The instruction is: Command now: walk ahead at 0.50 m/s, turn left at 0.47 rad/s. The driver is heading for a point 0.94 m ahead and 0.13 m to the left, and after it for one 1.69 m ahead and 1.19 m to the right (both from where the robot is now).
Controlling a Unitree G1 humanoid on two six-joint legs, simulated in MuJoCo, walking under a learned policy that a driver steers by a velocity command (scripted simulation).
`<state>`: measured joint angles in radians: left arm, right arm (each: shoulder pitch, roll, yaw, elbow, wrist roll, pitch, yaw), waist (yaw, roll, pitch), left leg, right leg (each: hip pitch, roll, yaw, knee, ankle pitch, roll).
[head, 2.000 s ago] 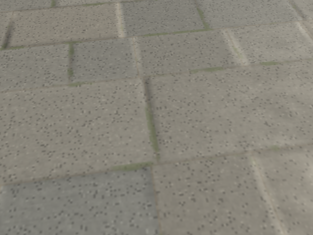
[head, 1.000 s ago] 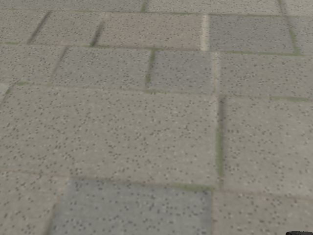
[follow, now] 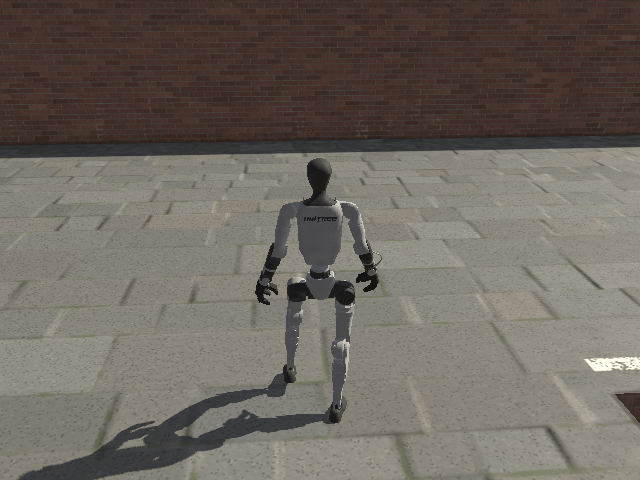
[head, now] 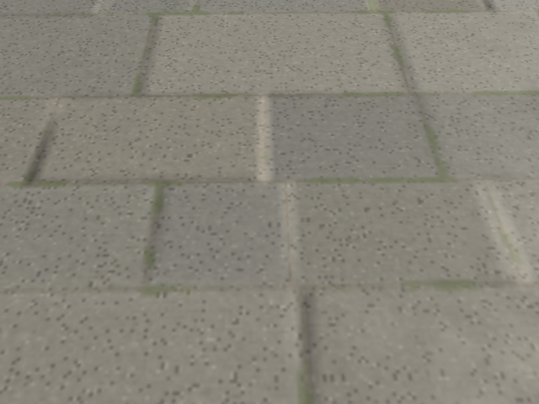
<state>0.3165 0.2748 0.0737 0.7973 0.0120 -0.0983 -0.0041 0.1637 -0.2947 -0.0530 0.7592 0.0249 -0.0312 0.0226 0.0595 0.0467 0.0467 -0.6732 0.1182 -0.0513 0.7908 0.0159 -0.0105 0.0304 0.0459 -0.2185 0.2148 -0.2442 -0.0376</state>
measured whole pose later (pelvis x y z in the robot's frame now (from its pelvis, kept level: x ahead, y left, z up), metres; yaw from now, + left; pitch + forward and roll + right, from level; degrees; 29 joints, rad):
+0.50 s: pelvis +0.22 +0.05 +0.00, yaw +18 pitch +3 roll -1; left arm 0.08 0.31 0.05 0.69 0.01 -0.02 0.04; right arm 0.20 -0.32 -0.07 0.68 0.01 0.01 -0.02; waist -0.03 -0.03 0.08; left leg -0.32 -0.12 -0.12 0.44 -0.15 0.08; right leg -0.63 -0.04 0.12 0.90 -0.26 0.11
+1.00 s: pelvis +0.29 +0.03 -0.01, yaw +11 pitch +2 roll +1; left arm 0.12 0.31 0.06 0.67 -0.02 0.02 0.01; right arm 0.22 -0.29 -0.08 0.73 -0.02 0.02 -0.03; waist -0.01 -0.04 0.03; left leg -0.23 -0.06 0.00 0.54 -0.35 0.04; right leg -0.42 0.06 0.16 0.67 -0.33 -0.01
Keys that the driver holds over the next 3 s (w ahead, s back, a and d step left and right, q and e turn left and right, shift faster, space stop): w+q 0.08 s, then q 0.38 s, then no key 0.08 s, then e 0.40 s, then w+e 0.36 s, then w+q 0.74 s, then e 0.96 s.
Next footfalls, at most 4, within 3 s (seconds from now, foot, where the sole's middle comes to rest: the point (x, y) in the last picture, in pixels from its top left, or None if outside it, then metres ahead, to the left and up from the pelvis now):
0.16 left None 0.27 0.13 -0.78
0.64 right None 0.40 -0.06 -0.78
1.34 right None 0.48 -0.14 -0.78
1.88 left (270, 290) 0.79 0.08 -0.78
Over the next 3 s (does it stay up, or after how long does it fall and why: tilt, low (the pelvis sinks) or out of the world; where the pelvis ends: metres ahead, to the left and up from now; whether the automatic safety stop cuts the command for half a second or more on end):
stays up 0.96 0.04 0.00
